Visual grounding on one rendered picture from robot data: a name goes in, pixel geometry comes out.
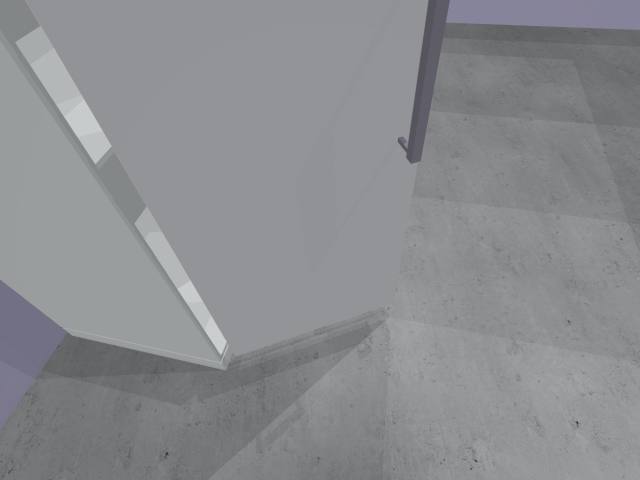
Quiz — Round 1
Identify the handle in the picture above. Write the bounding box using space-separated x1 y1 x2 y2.
398 0 450 164

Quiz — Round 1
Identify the fridge door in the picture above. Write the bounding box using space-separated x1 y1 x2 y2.
26 0 428 356

